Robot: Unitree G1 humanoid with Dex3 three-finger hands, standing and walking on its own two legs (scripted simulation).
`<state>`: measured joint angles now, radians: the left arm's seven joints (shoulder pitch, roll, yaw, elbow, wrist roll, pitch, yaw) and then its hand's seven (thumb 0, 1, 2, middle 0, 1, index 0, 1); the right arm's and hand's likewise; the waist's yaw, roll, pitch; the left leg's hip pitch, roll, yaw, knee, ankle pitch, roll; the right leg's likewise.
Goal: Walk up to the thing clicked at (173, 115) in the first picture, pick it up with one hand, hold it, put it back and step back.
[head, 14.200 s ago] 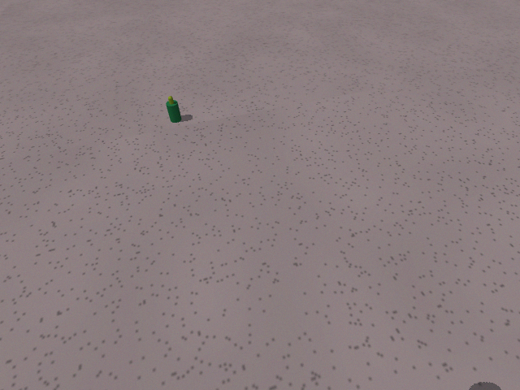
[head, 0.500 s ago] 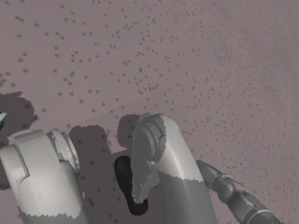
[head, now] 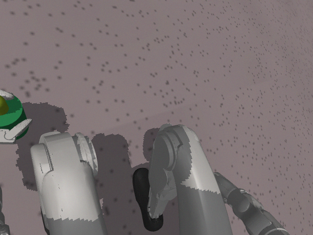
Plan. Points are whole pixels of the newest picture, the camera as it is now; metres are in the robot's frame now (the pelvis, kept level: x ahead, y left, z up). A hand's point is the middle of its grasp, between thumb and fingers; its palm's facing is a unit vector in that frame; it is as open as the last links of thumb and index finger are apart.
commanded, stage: settle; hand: left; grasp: from the side
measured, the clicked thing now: (3, 115) +0.38 +0.29 -0.16
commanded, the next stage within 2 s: lift in 1.36 s
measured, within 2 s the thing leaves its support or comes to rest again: neither
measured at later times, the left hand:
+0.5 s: hand out of the picture +0.36 +0.29 -0.03, palm faces +0.29 -0.95 -0.06, open 8.4 cm
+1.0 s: hand out of the picture +0.37 +0.28 +0.03, palm faces +0.29 -0.96 -0.05, open 8.5 cm
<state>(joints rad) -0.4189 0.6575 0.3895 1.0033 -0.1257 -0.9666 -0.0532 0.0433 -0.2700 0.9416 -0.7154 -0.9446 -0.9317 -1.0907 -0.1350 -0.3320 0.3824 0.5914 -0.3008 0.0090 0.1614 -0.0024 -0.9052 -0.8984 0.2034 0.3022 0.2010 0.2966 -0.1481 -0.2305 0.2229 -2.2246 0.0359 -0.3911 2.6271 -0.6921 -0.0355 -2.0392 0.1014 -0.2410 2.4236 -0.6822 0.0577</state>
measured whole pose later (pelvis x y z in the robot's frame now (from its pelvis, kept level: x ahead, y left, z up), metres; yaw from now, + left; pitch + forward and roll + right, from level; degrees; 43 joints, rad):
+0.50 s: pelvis +0.01 -0.01 +0.04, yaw +5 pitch +26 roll -10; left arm -0.37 0.46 0.33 0.71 -0.17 -0.68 -0.14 0.04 -0.29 0.96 -0.73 -0.93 -0.95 -1.07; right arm -0.03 -0.29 0.15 0.64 -0.12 0.06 0.12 0.00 -0.89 -0.89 0.20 0.30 0.20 0.30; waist -0.09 -0.06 0.00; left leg -2.25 0.05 -0.24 2.45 -0.67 -0.03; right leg -2.11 0.05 -0.14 2.36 -0.71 0.03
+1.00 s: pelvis +0.02 -0.02 +0.07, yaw +9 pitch +31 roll -6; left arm -0.41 0.38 0.35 0.67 -0.18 -0.57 -0.21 0.04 -0.32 1.00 -0.73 -0.96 -0.95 -1.10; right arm 0.02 -0.28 0.05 0.65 -0.07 0.04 0.07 0.00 -0.90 -0.90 0.20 0.30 0.20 0.30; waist -0.07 -0.02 -0.09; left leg -2.19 0.06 -0.16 2.32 -0.67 -0.04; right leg -2.09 0.04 -0.09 2.27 -0.73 0.01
